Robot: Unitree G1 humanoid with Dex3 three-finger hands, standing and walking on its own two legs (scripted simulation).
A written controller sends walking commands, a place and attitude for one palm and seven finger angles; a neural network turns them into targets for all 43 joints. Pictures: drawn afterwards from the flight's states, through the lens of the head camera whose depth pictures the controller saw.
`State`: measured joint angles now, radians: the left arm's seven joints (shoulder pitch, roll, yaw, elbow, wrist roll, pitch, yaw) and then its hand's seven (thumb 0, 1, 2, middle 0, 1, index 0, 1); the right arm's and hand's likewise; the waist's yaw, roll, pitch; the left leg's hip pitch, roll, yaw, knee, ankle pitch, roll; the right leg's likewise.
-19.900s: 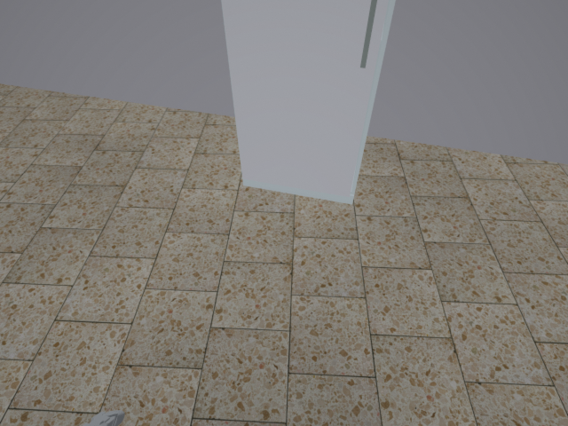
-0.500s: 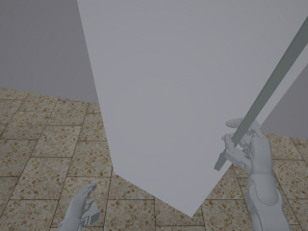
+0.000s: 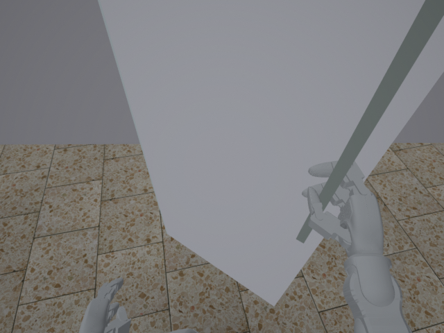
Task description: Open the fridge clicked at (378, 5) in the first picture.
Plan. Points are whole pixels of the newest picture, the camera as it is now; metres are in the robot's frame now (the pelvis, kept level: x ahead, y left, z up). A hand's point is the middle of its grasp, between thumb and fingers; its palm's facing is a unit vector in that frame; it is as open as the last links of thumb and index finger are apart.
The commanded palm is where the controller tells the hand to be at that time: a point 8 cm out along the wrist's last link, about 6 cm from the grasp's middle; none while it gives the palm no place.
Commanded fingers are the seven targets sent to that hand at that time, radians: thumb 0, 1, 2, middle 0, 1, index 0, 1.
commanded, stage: walk backward, drawing the door open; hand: right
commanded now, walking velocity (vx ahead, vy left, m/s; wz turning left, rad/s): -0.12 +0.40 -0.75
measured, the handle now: (353, 146) +0.33 -0.12 +0.23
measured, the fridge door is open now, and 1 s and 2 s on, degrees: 35 59 60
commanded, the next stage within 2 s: stop walking and hold the door back in 0.96 s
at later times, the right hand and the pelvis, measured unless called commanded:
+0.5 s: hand (253, 263) +0.20 -0.01 +0.13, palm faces +0.38 +0.90 -0.18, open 6.0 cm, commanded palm +0.15 -0.04 +0.14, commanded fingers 0.00 -0.90 -0.90 0.45 1.40 0.45 1.40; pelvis +0.00 +0.20 +0.00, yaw -27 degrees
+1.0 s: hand (189, 284) +0.16 +0.07 +0.13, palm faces +0.83 +0.48 -0.30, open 6.0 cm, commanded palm +0.10 +0.07 +0.14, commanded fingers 0.00 -0.90 -0.90 0.45 1.40 0.45 1.40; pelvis +0.10 +0.40 +0.01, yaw -47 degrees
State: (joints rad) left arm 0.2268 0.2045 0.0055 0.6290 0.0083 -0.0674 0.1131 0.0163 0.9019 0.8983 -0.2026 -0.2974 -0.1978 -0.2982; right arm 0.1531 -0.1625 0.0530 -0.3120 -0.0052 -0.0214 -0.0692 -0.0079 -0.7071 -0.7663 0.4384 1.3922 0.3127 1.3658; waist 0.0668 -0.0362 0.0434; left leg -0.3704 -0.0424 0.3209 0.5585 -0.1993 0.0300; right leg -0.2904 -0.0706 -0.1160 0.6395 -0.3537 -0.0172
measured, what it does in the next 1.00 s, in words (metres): steps to the left, turning right: left foot, then right foot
